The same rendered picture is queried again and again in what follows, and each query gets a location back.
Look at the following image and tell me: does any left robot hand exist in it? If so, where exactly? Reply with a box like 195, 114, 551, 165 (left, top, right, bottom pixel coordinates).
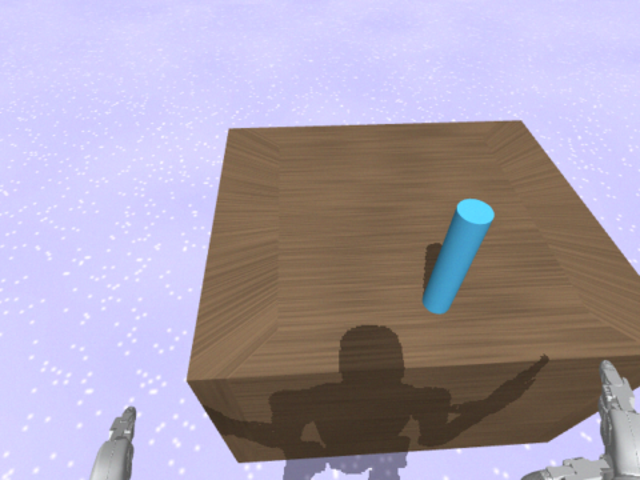
89, 406, 136, 480

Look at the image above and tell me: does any can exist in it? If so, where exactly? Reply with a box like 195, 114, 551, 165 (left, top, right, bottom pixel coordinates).
422, 199, 494, 314

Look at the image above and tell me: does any right robot hand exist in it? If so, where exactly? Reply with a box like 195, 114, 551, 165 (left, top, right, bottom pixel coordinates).
521, 360, 640, 480

